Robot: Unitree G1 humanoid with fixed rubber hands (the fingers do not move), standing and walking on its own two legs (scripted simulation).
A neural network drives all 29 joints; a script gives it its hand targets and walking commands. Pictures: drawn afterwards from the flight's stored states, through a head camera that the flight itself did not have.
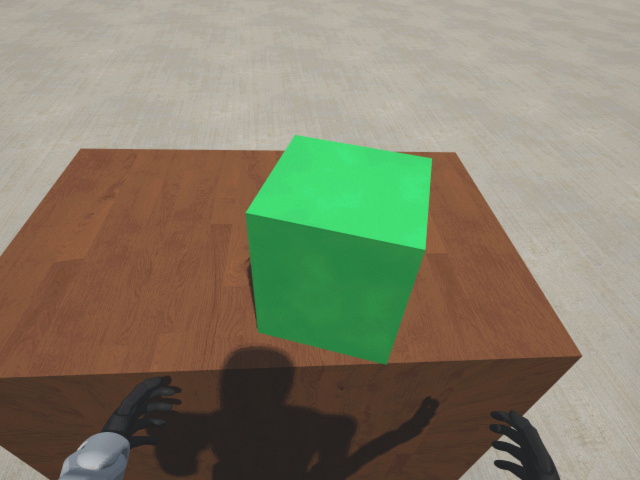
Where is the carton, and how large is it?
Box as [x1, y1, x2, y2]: [246, 135, 431, 364]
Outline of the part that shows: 295,135 246,211 246,222 258,332 386,364 425,248 431,158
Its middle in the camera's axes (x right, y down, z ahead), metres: +0.03 +0.01 +0.59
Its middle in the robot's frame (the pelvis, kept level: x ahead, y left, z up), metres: +0.44 -0.01 +0.06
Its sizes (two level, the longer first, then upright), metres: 0.210 0.200 0.250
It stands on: a pedestal, 0.70 m high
